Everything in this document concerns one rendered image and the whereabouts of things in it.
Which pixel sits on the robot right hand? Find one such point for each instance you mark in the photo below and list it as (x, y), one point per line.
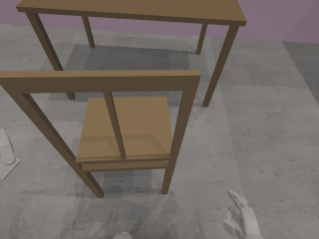
(245, 219)

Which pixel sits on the table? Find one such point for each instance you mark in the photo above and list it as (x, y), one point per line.
(205, 12)

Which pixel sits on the chair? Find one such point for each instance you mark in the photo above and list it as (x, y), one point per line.
(119, 133)

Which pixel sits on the robot left hand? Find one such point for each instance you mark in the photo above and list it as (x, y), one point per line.
(8, 161)

